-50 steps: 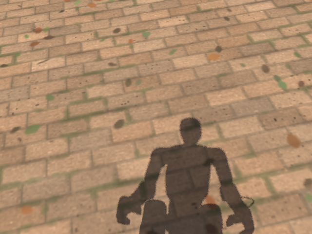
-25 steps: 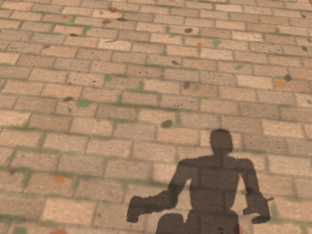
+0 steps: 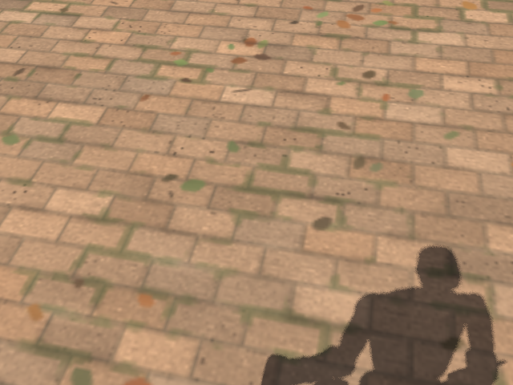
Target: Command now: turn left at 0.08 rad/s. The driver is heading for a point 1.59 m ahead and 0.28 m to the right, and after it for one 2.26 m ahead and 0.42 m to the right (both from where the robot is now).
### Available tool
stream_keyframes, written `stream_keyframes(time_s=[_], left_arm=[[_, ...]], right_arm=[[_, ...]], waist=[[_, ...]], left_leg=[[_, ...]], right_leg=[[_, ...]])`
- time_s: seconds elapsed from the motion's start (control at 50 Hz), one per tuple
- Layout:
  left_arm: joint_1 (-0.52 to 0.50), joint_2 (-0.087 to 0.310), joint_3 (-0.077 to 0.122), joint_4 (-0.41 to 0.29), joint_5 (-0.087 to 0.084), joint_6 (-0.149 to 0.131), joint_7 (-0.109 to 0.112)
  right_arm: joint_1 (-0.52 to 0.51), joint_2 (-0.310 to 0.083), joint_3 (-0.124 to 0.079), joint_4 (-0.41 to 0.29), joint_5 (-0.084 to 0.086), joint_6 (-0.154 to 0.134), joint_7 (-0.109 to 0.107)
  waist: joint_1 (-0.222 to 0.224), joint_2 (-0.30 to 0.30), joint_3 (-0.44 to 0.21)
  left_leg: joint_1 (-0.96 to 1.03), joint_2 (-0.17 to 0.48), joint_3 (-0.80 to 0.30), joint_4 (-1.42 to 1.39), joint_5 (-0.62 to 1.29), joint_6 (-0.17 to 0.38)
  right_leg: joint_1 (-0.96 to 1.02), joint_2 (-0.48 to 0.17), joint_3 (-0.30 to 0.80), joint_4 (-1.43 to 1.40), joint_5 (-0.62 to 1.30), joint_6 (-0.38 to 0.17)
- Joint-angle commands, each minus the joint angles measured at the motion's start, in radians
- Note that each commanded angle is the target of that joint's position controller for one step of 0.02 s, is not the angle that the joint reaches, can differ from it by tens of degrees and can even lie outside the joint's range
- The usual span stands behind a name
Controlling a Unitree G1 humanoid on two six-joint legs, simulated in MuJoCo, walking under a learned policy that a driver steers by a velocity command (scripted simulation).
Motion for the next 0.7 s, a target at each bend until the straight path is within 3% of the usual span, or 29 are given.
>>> stream_keyframes(time_s=[0.02, 0.04, 0.06, 0.08, 0.1, 0.16, 0.4, 0.68, 0.7], left_arm=[[0.036, 0.155, 0.039, -0.012, -0.004, -0.005, 0.000], [0.051, 0.145, 0.039, -0.017, -0.006, -0.010, -0.006], [0.053, 0.110, 0.031, 0.001, -0.016, -0.008, -0.008], [0.024, 0.128, 0.033, 0.021, -0.009, -0.004, -0.004], [0.006, 0.136, 0.037, 0.031, -0.005, 0.000, -0.004], [0.007, 0.128, 0.037, 0.063, -0.004, 0.004, -0.008], [0.043, 0.103, 0.019, 0.197, -0.005, 0.002, -0.006], [0.098, 0.070, 0.000, 0.271, -0.006, -0.002, 0.002], [0.107, 0.066, -0.002, 0.276, -0.005, -0.001, 0.002]], right_arm=[[0.039, -0.092, -0.011, -0.008, -0.007, -0.022, -0.018], [0.041, -0.140, -0.017, -0.003, -0.020, -0.031, -0.021], [-0.001, -0.128, -0.013, 0.017, -0.003, -0.033, -0.015], [-0.013, -0.082, -0.001, 0.017, -0.003, -0.039, -0.008], [-0.005, -0.076, 0.003, 0.029, -0.006, -0.043, -0.007], [0.019, -0.092, 0.006, 0.077, -0.007, -0.048, -0.018], [0.042, -0.072, 0.024, 0.169, -0.006, -0.054, -0.021], [0.102, -0.029, 0.041, 0.229, -0.005, -0.057, -0.023], [0.115, -0.027, 0.042, 0.234, -0.006, -0.056, -0.023]], waist=[[-0.001, -0.143, -0.091], [0.027, -0.066, -0.107], [0.046, 0.041, -0.071], [0.018, 0.024, -0.043], [0.006, 0.013, -0.026], [0.010, 0.029, -0.005], [0.007, -0.025, 0.020], [0.006, -0.029, 0.023], [0.006, -0.026, 0.002]], left_leg=[[0.122, 0.051, -0.037, -0.235, 0.245, 0.015], [0.179, 0.133, -0.108, -0.172, 0.409, 0.033], [0.081, 0.137, -0.107, -0.145, 0.399, 0.067], [0.036, 0.132, -0.113, -0.167, 0.322, 0.067], [0.011, 0.123, -0.108, -0.189, 0.268, 0.060], [-0.003, 0.110, -0.104, -0.214, 0.224, 0.055], [-0.027, 0.108, -0.107, -0.248, 0.109, 0.070], [-0.032, 0.097, -0.088, -0.226, 0.140, 0.069], [-0.028, 0.090, -0.087, -0.235, 0.057, 0.072]], right_leg=[[0.070, -0.186, 0.183, -0.044, 0.429, -0.052], [0.016, -0.148, 0.151, -0.034, 0.325, -0.025], [0.045, -0.092, 0.102, -0.105, 0.166, -0.012], [0.076, -0.085, 0.095, -0.103, 0.122, -0.001], [0.084, -0.089, 0.096, -0.094, 0.122, -0.003], [0.090, -0.102, 0.103, -0.100, 0.143, -0.005], [0.061, -0.100, 0.105, -0.128, 0.073, 0.011], [0.039, -0.104, 0.108, -0.118, 0.073, 0.009], [0.045, -0.093, 0.102, -0.118, -0.001, 0.007]])
Velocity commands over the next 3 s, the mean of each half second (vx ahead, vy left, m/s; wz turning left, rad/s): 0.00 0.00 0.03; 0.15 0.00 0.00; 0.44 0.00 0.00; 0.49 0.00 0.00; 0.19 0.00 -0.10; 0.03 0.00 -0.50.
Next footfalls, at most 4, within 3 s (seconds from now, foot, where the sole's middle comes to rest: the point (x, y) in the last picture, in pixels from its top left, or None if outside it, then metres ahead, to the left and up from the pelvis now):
0.02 left None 0.01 0.12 -0.78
1.40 left None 0.40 0.06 -0.78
1.94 right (316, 304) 0.72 -0.10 -0.78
2.40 left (255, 268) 0.84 0.07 -0.78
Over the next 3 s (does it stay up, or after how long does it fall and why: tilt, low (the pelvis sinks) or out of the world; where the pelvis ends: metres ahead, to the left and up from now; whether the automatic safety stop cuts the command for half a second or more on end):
stays up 0.71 -0.05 0.00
